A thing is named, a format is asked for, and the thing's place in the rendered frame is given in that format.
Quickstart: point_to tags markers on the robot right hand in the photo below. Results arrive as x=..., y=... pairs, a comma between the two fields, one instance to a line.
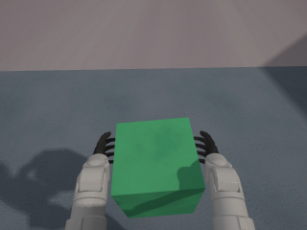
x=209, y=146

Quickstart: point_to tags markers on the robot left forearm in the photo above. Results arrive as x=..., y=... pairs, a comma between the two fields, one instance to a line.
x=90, y=196

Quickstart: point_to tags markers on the carton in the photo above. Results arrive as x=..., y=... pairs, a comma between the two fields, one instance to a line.
x=156, y=169

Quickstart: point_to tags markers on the robot left hand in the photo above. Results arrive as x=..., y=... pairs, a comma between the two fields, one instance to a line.
x=102, y=148

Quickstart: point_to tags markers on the robot right forearm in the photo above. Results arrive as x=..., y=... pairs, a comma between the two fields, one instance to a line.
x=226, y=195

